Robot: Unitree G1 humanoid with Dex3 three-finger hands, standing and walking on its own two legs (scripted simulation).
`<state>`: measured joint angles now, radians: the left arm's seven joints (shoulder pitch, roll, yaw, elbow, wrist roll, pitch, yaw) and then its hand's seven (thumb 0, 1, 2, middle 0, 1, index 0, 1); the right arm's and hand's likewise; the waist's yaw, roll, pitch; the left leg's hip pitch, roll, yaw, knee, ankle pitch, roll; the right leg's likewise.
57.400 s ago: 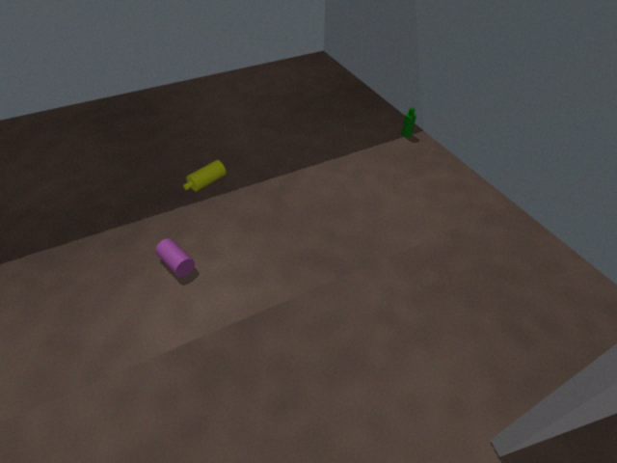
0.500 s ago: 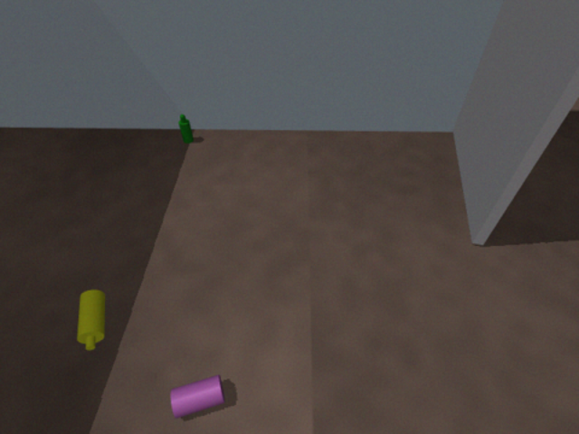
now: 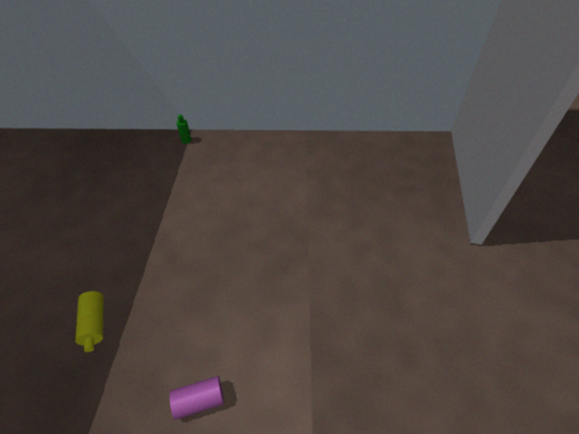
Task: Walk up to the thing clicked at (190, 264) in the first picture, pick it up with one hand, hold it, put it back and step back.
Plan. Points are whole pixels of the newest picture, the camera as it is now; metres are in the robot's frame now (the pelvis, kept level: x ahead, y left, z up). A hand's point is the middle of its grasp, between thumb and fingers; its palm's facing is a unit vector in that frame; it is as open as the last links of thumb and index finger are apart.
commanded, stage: stand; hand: left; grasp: from above
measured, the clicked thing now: (197, 397) +0.40 +0.29 -0.74
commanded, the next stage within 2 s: rise first in 0.84 s
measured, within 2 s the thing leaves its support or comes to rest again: neither
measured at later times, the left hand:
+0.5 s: hand out of the picture +0.08 +0.26 -0.15, palm faces -0.03 -0.93 -0.35, open 7.4 cm
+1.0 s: hand out of the picture +0.09 +0.25 -0.15, palm faces +0.00 -0.94 -0.35, open 7.5 cm
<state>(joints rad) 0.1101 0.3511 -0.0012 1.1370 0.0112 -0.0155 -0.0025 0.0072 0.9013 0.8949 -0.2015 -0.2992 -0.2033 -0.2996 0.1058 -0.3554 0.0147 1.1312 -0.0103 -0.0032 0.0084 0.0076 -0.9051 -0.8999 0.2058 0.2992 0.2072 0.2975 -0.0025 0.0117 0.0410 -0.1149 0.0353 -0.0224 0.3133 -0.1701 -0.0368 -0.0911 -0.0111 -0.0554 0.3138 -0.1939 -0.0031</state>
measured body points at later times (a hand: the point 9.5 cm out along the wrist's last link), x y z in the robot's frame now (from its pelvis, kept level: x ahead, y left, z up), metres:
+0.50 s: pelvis +0.00 +0.00 +0.00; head +0.01 +0.00 +0.45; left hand +0.08 +0.30 -0.13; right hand +0.07 -0.30 -0.14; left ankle +0.00 +0.14 -0.75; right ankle -0.01 -0.11 -0.75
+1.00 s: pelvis +0.00 +0.00 +0.00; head +0.02 +0.00 +0.45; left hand +0.09 +0.30 -0.13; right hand +0.08 -0.30 -0.14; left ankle +0.00 +0.14 -0.75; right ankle -0.01 -0.11 -0.75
